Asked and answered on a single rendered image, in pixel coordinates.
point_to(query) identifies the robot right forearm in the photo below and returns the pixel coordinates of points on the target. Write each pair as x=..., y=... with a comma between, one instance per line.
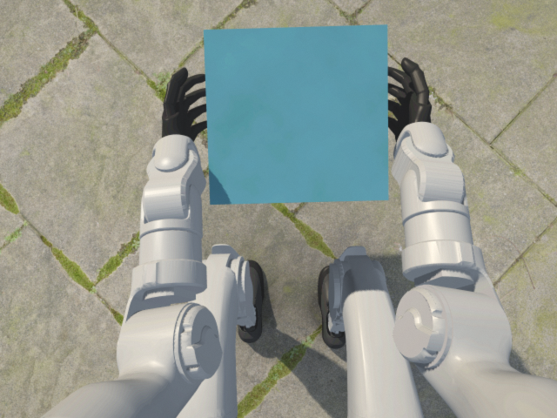
x=435, y=216

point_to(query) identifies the left robot upper arm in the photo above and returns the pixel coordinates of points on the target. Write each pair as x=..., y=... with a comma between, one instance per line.
x=163, y=355

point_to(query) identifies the left robot foot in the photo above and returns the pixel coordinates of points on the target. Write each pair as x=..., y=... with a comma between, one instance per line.
x=249, y=333

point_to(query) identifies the carton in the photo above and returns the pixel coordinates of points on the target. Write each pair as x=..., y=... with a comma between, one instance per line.
x=297, y=114

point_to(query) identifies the right robot upper arm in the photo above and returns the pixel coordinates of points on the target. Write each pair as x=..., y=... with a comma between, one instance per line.
x=461, y=343

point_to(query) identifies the left robot hand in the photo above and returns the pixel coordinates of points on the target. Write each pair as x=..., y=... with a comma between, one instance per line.
x=176, y=117

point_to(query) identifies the right robot hand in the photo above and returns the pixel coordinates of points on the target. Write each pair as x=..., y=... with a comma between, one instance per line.
x=414, y=98

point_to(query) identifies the robot right thigh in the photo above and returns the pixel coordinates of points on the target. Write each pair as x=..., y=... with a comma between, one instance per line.
x=380, y=381

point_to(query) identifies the robot left forearm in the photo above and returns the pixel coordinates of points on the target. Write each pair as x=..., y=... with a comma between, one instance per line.
x=170, y=267

